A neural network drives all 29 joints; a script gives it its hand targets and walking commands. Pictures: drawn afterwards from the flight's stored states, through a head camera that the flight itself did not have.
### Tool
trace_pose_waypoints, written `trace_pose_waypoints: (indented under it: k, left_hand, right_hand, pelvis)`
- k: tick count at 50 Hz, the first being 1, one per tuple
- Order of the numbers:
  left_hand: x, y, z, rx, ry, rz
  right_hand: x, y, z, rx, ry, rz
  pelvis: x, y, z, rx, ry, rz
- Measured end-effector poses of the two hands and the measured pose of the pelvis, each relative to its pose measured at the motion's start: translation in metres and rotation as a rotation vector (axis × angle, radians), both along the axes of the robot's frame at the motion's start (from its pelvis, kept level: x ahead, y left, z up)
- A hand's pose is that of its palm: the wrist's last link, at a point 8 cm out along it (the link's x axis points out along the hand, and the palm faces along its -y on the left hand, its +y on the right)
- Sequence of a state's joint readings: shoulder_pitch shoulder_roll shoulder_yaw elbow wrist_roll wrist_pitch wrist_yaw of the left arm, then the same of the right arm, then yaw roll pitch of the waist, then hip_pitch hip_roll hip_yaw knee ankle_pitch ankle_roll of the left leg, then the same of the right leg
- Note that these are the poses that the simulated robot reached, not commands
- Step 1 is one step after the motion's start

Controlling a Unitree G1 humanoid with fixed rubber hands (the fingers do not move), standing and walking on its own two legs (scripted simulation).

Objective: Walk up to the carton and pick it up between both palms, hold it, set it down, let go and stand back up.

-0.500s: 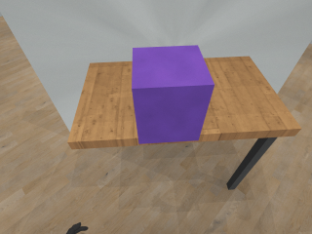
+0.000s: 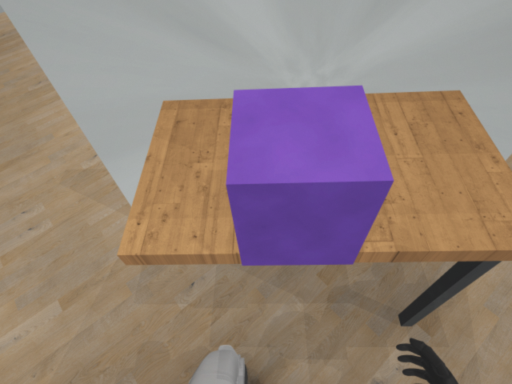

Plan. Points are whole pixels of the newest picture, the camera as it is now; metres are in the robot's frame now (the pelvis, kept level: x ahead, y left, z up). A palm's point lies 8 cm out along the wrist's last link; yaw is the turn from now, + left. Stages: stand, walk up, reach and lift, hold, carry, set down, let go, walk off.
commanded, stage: walk up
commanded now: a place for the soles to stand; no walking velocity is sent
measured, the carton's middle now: (297, 182) +0.44 -0.02 +0.03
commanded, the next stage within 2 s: none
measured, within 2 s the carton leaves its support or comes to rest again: neither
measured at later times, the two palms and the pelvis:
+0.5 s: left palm (117, 348) +0.18 +0.29 -0.12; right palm (447, 377) +0.17 -0.26 -0.11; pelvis +0.09 +0.02 -0.02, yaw +0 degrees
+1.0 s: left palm (123, 340) +0.19 +0.27 -0.09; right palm (438, 357) +0.19 -0.24 -0.09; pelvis +0.07 +0.02 -0.01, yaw +1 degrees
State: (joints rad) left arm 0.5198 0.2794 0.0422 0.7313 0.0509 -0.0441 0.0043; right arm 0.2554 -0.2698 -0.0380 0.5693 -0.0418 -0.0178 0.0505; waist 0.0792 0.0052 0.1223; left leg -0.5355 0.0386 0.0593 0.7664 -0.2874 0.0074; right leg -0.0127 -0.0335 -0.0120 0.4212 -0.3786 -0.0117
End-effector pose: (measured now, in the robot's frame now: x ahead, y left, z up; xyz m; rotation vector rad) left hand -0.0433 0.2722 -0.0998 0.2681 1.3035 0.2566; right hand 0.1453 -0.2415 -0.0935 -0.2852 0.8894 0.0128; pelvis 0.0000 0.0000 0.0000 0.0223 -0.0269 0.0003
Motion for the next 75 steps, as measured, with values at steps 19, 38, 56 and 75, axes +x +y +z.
trace_pose_waypoints:
  k: [19,38,56,75]
  left_hand:
    - [0.225,0.027,-0.02,-0.072,-0.283,-0.168]
    - [0.257,-0.003,0.017,0.002,-0.39,-0.186]
    - [0.207,0.01,-0.003,-0.069,-0.356,-0.116]
    - [0.199,0.007,-0.004,-0.046,-0.312,-0.056]
  right_hand:
    - [0.004,-0.002,-0.002,-0.139,0.132,-0.21]
    - [0.053,-0.013,-0.02,-0.019,0.046,-0.137]
    - [0.037,0.002,0.004,-0.051,0.008,-0.089]
    - [0.065,0.0,-0.001,-0.05,0.011,-0.032]
  pelvis:
    - [0.087,0.034,-0.011,-0.042,-0.045,0.008]
    - [0.085,0.007,-0.01,0.003,0.024,0.0]
    - [0.067,0.018,-0.006,-0.026,0.001,0.038]
    - [0.084,0.009,-0.007,-0.027,0.016,0.09]
